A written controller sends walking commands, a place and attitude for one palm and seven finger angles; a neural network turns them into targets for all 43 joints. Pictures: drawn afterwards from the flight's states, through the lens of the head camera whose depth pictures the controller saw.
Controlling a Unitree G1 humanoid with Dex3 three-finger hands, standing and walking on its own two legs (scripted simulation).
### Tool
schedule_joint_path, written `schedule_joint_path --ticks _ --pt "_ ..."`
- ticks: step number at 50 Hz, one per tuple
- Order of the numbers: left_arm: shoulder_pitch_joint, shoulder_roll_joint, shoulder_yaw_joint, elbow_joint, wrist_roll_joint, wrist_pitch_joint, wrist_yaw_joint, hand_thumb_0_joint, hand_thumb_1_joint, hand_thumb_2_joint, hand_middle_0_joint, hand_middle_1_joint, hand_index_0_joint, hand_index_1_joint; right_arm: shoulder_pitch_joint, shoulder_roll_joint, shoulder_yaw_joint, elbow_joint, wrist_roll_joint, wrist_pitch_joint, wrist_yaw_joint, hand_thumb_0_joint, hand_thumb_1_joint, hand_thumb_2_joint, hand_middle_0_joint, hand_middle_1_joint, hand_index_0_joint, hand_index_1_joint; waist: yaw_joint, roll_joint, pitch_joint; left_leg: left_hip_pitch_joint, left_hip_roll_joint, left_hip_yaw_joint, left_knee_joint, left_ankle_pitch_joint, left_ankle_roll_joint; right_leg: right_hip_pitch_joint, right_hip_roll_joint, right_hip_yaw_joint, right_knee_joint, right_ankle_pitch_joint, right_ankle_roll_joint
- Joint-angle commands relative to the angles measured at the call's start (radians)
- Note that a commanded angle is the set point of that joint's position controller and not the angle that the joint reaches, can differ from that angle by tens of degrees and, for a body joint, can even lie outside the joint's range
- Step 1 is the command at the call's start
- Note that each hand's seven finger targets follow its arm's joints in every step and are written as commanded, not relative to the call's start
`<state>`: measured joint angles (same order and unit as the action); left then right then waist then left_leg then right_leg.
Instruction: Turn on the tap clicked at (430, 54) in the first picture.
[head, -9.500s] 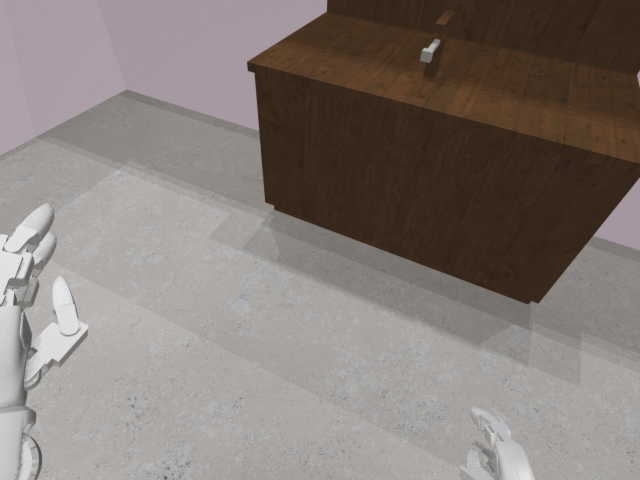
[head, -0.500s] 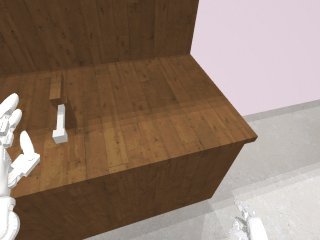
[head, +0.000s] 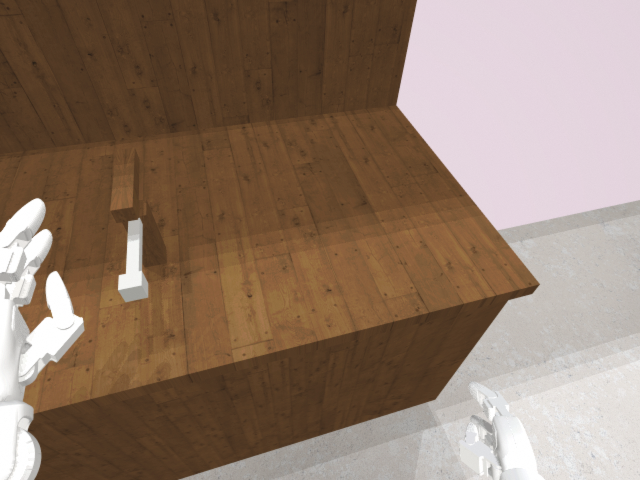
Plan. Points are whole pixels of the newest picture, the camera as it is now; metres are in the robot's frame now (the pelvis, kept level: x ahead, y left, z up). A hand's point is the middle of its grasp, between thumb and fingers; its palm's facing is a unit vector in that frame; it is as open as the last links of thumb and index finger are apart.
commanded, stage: look again from close up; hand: left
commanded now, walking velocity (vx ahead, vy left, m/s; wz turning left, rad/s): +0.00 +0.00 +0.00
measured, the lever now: (133, 286) +0.32 +0.28 +0.05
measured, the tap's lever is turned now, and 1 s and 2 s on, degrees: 0 0 0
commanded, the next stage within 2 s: come to a stop and stand still in 0.38 s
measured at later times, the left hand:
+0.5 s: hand (80, 337) +0.21 +0.25 +0.14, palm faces +0.32 -0.85 -0.42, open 7.4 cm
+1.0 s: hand (62, 302) +0.23 +0.28 +0.15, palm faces +0.41 -0.86 -0.32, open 7.4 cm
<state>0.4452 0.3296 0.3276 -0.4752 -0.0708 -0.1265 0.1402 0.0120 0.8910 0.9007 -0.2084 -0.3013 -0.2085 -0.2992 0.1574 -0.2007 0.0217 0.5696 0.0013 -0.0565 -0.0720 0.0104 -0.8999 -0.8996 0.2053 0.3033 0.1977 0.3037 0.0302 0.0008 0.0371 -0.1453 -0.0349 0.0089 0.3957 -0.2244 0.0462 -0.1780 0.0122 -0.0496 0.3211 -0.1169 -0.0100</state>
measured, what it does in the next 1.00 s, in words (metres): stands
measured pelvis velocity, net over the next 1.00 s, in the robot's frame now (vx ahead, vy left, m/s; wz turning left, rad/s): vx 0.00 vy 0.02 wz -0.01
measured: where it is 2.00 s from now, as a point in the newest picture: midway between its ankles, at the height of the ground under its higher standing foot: outside the picture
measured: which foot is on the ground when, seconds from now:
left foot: down 0.00-1.00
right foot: down 0.00-1.00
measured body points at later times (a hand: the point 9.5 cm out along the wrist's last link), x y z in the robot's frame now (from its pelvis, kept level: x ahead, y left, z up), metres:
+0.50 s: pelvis -0.02 +0.00 -0.01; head +0.01 +0.02 +0.44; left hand +0.18 +0.29 +0.16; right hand +0.11 -0.23 -0.10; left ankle -0.01 +0.08 -0.75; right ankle +0.04 -0.11 -0.75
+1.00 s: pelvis +0.00 +0.02 -0.01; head +0.03 +0.05 +0.44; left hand +0.20 +0.32 +0.17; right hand +0.19 -0.19 -0.07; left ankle -0.01 +0.08 -0.75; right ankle +0.04 -0.11 -0.75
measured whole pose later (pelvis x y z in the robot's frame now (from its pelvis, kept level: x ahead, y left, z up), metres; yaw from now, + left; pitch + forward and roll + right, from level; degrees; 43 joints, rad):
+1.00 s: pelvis +0.00 +0.02 -0.01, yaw -1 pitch -1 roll -1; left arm 0.33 0.34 0.37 -0.41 -0.04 -0.25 0.09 0.01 0.89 0.90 -0.21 -0.30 -0.21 -0.30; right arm 0.19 -0.18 0.03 0.58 0.01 -0.16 -0.02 0.01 -0.90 -0.90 0.20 0.30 0.20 0.30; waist 0.06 -0.04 0.08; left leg -0.19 -0.05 0.03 0.48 -0.28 0.08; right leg -0.23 -0.01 -0.03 0.42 -0.17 0.02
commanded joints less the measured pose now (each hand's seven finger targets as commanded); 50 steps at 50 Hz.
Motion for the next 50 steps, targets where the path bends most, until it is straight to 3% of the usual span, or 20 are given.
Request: schedule_joint_path --ticks 1,3,4,5,6,9,10,14,15,22,27,28,29,30,32,34,38,40,44,50 --pt "-0.092 0.156 0.090 -0.224 0.005 -0.069 0.019 0.000 0.900 0.900 -0.200 -0.300 -0.200 -0.300 -0.095 -0.121 -0.041 -0.153 -0.002 -0.050 -0.011 0.000 -0.900 -0.900 0.200 0.300 0.200 0.300 -0.007 0.066 -0.147 -0.096 0.087 -0.079 -0.095 0.172 -0.055 0.181 -0.042 0.058 0.013 0.153 0.001" --pt "-0.105 0.155 0.085 -0.228 0.007 -0.070 0.022 0.000 0.900 0.900 -0.200 -0.300 -0.200 -0.300 -0.091 -0.123 -0.042 -0.155 -0.002 -0.052 -0.010 0.000 -0.900 -0.900 0.200 0.300 0.200 0.300 -0.005 0.078 -0.132 -0.112 0.083 -0.081 -0.105 0.143 -0.054 0.177 -0.039 0.059 0.007 0.126 0.002" --pt "-1.221 1.002 0.665 -0.450 0.222 -0.192 0.012 0.000 0.900 0.900 -0.200 -0.300 -0.200 -0.300 0.109 -0.157 -0.030 -0.151 -0.029 -0.114 0.011 0.000 -0.900 -0.900 0.200 0.300 0.200 0.300 -0.036 -0.045 0.049 -0.313 0.149 -0.078 0.037 0.208 0.019 0.028 -0.067 0.078 0.026 0.047 0.073" --pt "-0.901 0.568 0.420 0.020 0.106 -0.165 -0.006 0.000 0.900 0.900 -0.200 -0.300 -0.200 -0.300 -0.033 -0.067 -0.030 -0.043 0.023 -0.113 0.024 0.000 -0.900 -0.900 0.200 0.300 0.200 0.300 -0.007 0.231 -0.050 -0.113 0.197 -0.121 0.045 0.210 -0.010 -0.115 -0.157 0.079 0.115 -0.044 -0.066" --pt "-0.637 0.334 0.231 0.095 0.092 -0.154 -0.041 0.000 0.900 0.900 -0.200 -0.300 -0.200 -0.300 0.019 -0.092 -0.048 -0.090 -0.003 -0.114 0.049 0.000 -0.900 -0.900 0.200 0.300 0.200 0.300 -0.007 0.267 -0.147 -0.044 0.121 -0.087 0.010 0.245 -0.068 -0.037 -0.097 0.055 0.154 -0.005 -0.073" --pt "-0.176 0.126 0.045 -0.021 0.021 -0.169 -0.083 0.000 0.900 0.900 -0.200 -0.300 -0.200 -0.300 -0.001 -0.116 -0.069 -0.149 0.030 -0.122 0.102 0.000 -0.900 -0.900 0.200 0.300 0.200 0.300 0.018 0.111 -0.192 -0.083 0.090 -0.044 0.018 0.110 -0.033 0.087 -0.104 0.133 0.080 0.076 -0.019" --pt "-0.058 0.073 0.018 -0.024 0.008 -0.163 -0.087 0.000 0.900 0.900 -0.200 -0.300 -0.200 -0.300 -0.017 -0.106 -0.067 -0.152 0.039 -0.127 0.116 0.000 -0.900 -0.900 0.200 0.300 0.200 0.300 0.024 0.054 -0.208 -0.066 0.095 -0.043 -0.009 0.108 -0.030 0.106 -0.089 0.104 0.079 0.084 -0.019" --pt "-0.073 0.249 0.174 -0.090 0.016 -0.162 -0.058 0.000 0.900 0.900 -0.200 -0.300 -0.200 -0.300 -0.035 -0.122 -0.055 -0.162 0.034 -0.125 0.084 0.000 -0.900 -0.900 0.200 0.300 0.200 0.300 0.017 -0.137 -0.107 -0.155 0.106 -0.066 -0.066 -0.090 -0.028 0.064 -0.081 0.096 0.014 -0.131 -0.005" --pt "-0.083 0.319 0.256 -0.101 0.021 -0.164 -0.043 0.000 0.900 0.900 -0.200 -0.300 -0.200 -0.300 -0.048 -0.128 -0.051 -0.155 0.035 -0.121 0.073 0.000 -0.900 -0.900 0.200 0.300 0.200 0.300 0.014 -0.090 -0.107 -0.148 0.107 -0.063 -0.075 -0.101 -0.026 0.050 -0.071 0.094 0.023 -0.159 -0.007" --pt "-0.210 0.269 0.192 -0.200 0.022 -0.216 -0.061 0.000 0.900 0.900 -0.200 -0.300 -0.200 -0.300 -0.030 -0.113 -0.030 -0.160 0.019 -0.160 0.044 0.000 -0.900 -0.900 0.200 0.300 0.200 0.300 0.007 0.129 -0.112 -0.169 0.096 -0.072 -0.052 -0.159 -0.006 0.058 -0.088 0.125 0.035 -0.145 -0.019" --pt "-0.158 0.196 0.125 -0.150 0.026 -0.208 -0.058 0.000 0.900 0.900 -0.200 -0.300 -0.200 -0.300 -0.012 -0.124 -0.038 -0.127 0.014 -0.181 0.051 0.000 -0.900 -0.900 0.200 0.300 0.200 0.300 0.007 0.030 -0.112 -0.116 0.084 -0.067 -0.021 -0.103 -0.016 0.023 -0.092 0.129 0.005 -0.132 -0.020" --pt "-1.116 0.998 0.666 -0.459 0.172 -0.303 -0.050 0.000 0.900 0.900 -0.200 -0.300 -0.200 -0.300 0.114 -0.169 -0.037 -0.075 -0.060 -0.214 0.048 0.000 -0.900 -0.900 0.200 0.300 0.200 0.300 -0.008 -0.029 -0.047 -0.193 0.072 -0.021 0.059 -0.014 -0.019 -0.035 -0.072 0.133 -0.006 -0.060 0.038" --pt "-0.477 0.330 0.273 0.188 0.066 -0.254 -0.089 0.000 0.900 0.900 -0.200 -0.300 -0.200 -0.300 0.014 -0.043 -0.001 -0.049 -0.006 -0.195 0.043 0.000 -0.900 -0.900 0.200 0.300 0.200 0.300 -0.012 -0.035 -0.219 -0.095 0.051 -0.059 0.012 0.035 -0.011 0.002 -0.135 0.097 0.035 -0.092 -0.030" --pt "-0.205 0.103 0.122 0.184 0.006 -0.204 -0.091 0.000 0.900 0.900 -0.200 -0.300 -0.200 -0.300 0.010 -0.102 -0.060 -0.117 0.026 -0.191 0.057 0.000 -0.900 -0.900 0.200 0.300 0.200 0.300 0.009 0.172 -0.229 0.016 0.068 -0.051 -0.025 0.122 -0.037 0.030 -0.079 0.122 0.121 -0.002 -0.059" --pt "-0.191 0.157 0.104 0.000 0.016 -0.213 -0.083 0.000 0.900 0.900 -0.200 -0.300 -0.200 -0.300 0.018 -0.126 -0.060 -0.139 0.025 -0.177 0.071 0.000 -0.900 -0.900 0.200 0.300 0.200 0.300 0.012 0.231 -0.143 -0.152 0.119 -0.075 -0.052 0.036 -0.029 0.071 -0.082 0.099 0.150 -0.033 -0.035" --pt "-0.107 0.155 0.091 -0.051 0.022 -0.210 -0.070 0.000 0.900 0.900 -0.200 -0.300 -0.200 -0.300 -0.007 -0.128 -0.056 -0.148 0.028 -0.167 0.082 0.000 -0.900 -0.900 0.200 0.300 0.200 0.300 0.019 0.097 -0.080 -0.245 0.115 -0.081 -0.076 -0.058 -0.019 0.097 -0.075 0.093 0.133 -0.060 -0.025" --pt "-0.103 0.216 0.168 -0.078 0.018 -0.199 -0.049 0.000 0.900 0.900 -0.200 -0.300 -0.200 -0.300 -0.032 -0.126 -0.055 -0.159 0.021 -0.153 0.066 0.000 -0.900 -0.900 0.200 0.300 0.200 0.300 0.014 -0.115 -0.100 -0.179 0.101 -0.074 -0.044 -0.024 -0.025 0.064 -0.072 0.087 0.078 -0.044 -0.011" --pt "-0.184 0.267 0.210 -0.151 0.018 -0.204 -0.042 0.000 0.900 0.900 -0.200 -0.300 -0.200 -0.300 -0.054 -0.125 -0.049 -0.157 0.019 -0.151 0.053 0.000 -0.900 -0.900 0.200 0.300 0.200 0.300 0.004 -0.033 -0.102 -0.135 0.091 -0.068 -0.049 -0.010 -0.027 0.034 -0.070 0.100 0.078 -0.040 -0.015" --pt "-0.250 0.217 0.156 -0.171 0.025 -0.209 -0.042 0.000 0.900 0.900 -0.200 -0.300 -0.200 -0.300 -0.045 -0.113 -0.042 -0.155 0.013 -0.159 0.041 0.000 -0.900 -0.900 0.200 0.300 0.200 0.300 0.005 0.097 -0.137 -0.109 0.100 -0.070 -0.039 0.061 -0.024 0.077 -0.069 0.093 0.098 0.052 -0.017" --pt "-0.190 0.180 0.121 -0.196 0.030 -0.189 -0.032 0.000 0.900 0.900 -0.200 -0.300 -0.200 -0.300 -0.052 -0.114 -0.046 -0.142 0.013 -0.161 0.051 0.000 -0.900 -0.900 0.200 0.300 0.200 0.300 0.001 0.088 -0.180 -0.027 0.102 -0.067 -0.005 0.316 -0.066 0.094 -0.058 0.061 0.106 0.180 -0.015"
